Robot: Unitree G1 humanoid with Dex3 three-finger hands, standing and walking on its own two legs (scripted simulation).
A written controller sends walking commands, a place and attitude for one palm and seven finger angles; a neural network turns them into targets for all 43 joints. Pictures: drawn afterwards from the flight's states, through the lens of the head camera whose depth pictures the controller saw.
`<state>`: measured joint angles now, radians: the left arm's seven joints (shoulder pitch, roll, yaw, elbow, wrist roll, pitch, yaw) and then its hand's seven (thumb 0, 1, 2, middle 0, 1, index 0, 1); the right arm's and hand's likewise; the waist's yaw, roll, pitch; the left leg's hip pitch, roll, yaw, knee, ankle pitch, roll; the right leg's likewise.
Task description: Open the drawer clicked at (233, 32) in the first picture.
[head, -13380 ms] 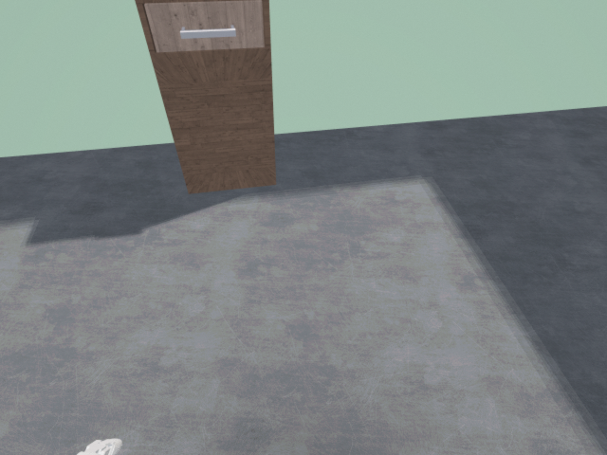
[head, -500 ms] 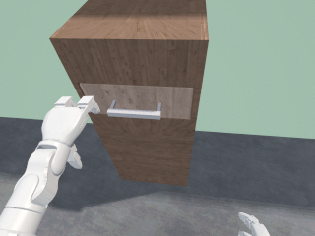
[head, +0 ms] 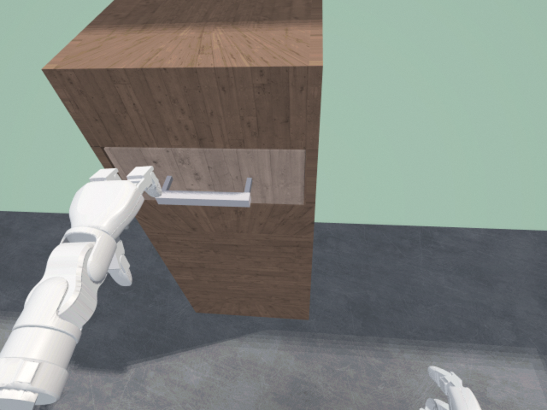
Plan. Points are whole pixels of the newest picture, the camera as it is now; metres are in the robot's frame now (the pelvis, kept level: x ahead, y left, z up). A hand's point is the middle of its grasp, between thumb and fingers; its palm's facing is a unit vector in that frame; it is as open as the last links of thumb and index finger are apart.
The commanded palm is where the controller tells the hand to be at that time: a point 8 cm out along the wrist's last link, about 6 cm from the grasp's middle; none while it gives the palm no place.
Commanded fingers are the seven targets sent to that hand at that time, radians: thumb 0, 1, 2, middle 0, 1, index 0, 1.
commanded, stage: move the hooked fingers above the handle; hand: left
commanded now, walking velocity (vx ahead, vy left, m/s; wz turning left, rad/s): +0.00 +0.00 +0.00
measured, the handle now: (205, 190) +0.50 +0.20 -0.01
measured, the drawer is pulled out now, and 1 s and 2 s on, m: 0.00 0.00 0.00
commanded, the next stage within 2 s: none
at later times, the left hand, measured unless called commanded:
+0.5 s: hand (164, 213) +0.39 +0.23 +0.06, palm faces -0.03 -0.05 -1.00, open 13.8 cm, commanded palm +0.38 +0.23 +0.12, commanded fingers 0.00 -0.50 0.30 -0.30 -1.20 -0.30 -1.20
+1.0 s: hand (195, 200) +0.43 +0.19 +0.04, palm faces -0.06 -0.05 -1.00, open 13.8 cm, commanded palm +0.42 +0.21 +0.10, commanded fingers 0.00 -0.50 0.30 -0.30 -1.20 -0.30 -1.20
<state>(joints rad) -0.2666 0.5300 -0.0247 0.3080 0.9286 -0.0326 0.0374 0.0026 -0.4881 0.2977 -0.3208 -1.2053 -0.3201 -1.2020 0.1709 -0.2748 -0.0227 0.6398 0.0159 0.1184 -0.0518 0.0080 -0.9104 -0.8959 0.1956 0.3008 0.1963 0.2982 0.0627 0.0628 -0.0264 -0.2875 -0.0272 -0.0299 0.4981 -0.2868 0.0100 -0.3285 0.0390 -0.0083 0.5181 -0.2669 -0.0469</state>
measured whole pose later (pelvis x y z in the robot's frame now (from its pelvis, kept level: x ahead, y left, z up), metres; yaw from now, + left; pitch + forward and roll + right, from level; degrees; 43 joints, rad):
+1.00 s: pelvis +0.01 +0.02 -0.01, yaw -1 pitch +10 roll +0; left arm -0.57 0.39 -0.17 0.67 1.03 -0.05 0.16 0.00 -0.49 0.30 -0.32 -1.21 -0.32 -1.20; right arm 0.28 -0.25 -0.06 0.67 0.01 0.15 -0.03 0.01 -0.91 -0.90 0.20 0.30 0.20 0.30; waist -0.01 0.04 -0.09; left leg -0.44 -0.04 0.00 0.61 -0.36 0.04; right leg -0.48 0.03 0.01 0.62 -0.33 -0.02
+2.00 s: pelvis +0.01 +0.02 -0.01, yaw -1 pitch +12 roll +0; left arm -0.64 0.42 -0.08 0.75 1.08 -0.14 0.32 0.00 -0.49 0.30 -0.33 -1.21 -0.33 -1.20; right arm 0.27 -0.25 -0.06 0.69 0.00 0.11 -0.04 0.01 -0.91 -0.90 0.20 0.30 0.20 0.30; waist -0.04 0.04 -0.11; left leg -0.50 -0.04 0.00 0.65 -0.36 0.03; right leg -0.54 0.03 0.02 0.65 -0.32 -0.03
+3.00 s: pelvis +0.00 +0.01 -0.01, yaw -1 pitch +11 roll +0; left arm -0.61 0.46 -0.10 0.80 1.06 -0.12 0.17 0.00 -0.49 0.30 -0.33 -1.21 -0.33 -1.22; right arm 0.32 -0.25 -0.05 0.65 0.02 0.12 -0.06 0.01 -0.91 -0.90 0.20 0.30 0.20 0.30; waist -0.03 0.03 -0.09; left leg -0.48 -0.03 0.00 0.63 -0.33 0.03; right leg -0.52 0.04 0.01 0.63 -0.29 -0.03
